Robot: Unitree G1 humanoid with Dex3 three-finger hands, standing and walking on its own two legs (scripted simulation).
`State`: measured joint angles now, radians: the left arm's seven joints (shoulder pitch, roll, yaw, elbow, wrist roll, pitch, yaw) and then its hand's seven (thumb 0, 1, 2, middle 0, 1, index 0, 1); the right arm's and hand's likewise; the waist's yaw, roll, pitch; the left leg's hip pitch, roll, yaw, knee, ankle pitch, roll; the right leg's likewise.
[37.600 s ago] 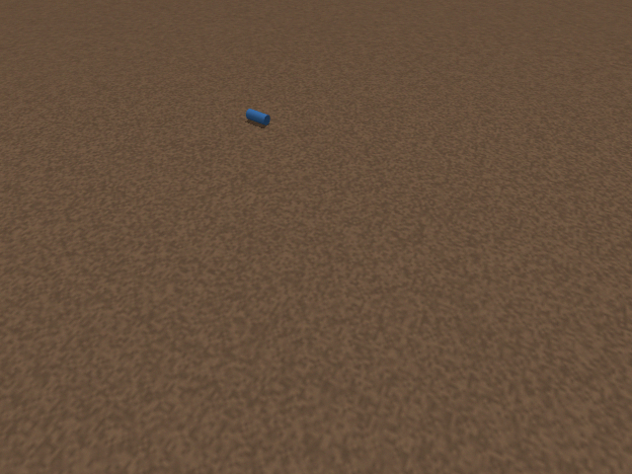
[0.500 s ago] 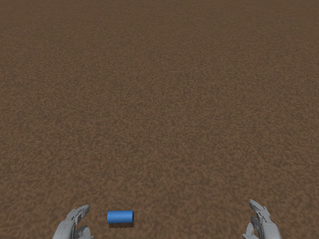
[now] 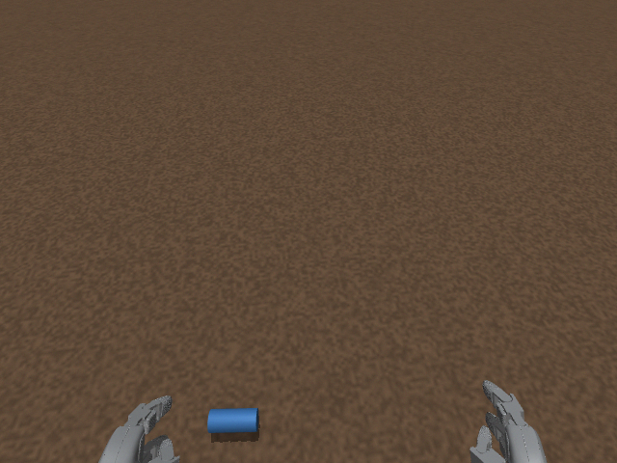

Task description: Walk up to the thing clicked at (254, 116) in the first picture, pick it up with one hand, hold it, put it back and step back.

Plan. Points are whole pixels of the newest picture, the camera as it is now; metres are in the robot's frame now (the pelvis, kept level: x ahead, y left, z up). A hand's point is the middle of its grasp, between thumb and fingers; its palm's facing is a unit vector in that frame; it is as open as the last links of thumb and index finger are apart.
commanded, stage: home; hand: left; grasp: from above
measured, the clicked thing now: (233, 420) +0.40 +0.23 -0.68
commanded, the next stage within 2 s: stand in 0.84 s
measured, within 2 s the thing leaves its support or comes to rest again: neither
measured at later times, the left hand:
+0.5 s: hand (180, 458) +0.17 +0.18 -0.04, palm faces +0.05 -0.98 -0.20, open 7.4 cm
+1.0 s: hand (174, 458) +0.17 +0.19 -0.06, palm faces +0.02 -0.96 -0.26, open 7.4 cm
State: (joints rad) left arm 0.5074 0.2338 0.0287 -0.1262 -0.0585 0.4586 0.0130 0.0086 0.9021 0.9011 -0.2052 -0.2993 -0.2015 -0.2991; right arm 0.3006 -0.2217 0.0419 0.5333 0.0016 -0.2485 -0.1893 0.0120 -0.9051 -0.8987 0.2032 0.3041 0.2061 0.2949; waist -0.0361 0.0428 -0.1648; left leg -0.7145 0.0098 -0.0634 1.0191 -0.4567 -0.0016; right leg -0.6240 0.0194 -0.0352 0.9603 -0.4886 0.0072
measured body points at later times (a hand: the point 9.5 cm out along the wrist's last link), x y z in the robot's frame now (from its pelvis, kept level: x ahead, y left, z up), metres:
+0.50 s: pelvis +0.01 +0.00 +0.00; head +0.02 +0.00 +0.45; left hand +0.16 +0.23 -0.03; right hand +0.16 -0.25 -0.06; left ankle +0.03 +0.11 -0.68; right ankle +0.00 -0.13 -0.68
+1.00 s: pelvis +0.00 +0.00 +0.01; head +0.02 +0.01 +0.46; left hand +0.17 +0.24 -0.04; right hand +0.16 -0.25 -0.07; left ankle +0.03 +0.11 -0.68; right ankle +0.00 -0.13 -0.68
